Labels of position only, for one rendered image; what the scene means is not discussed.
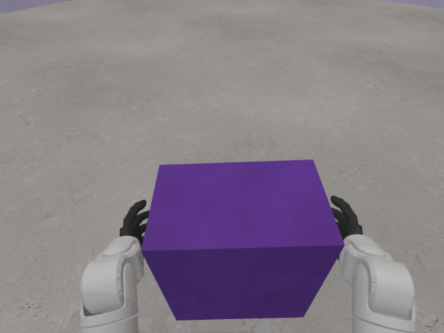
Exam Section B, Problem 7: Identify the carton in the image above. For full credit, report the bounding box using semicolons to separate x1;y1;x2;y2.
141;160;345;321

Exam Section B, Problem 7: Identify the right robot forearm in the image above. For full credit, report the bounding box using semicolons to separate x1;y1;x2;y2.
339;234;416;333

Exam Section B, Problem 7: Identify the robot left hand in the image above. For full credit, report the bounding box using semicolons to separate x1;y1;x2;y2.
119;200;150;246

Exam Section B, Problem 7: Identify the robot right hand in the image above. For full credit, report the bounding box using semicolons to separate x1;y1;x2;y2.
331;196;363;260

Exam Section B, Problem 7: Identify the left robot forearm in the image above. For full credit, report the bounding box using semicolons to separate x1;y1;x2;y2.
80;236;144;333

